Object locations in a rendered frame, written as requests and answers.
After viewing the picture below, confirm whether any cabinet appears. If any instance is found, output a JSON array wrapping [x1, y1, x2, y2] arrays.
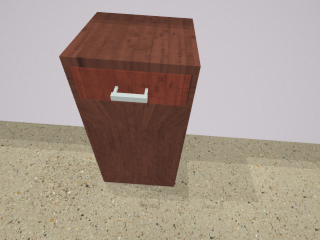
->
[[59, 12, 201, 187]]

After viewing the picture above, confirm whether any handle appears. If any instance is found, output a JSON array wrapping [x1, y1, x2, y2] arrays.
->
[[110, 86, 148, 103]]

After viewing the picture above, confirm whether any drawer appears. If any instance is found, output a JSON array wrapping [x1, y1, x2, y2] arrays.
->
[[70, 66, 191, 106]]

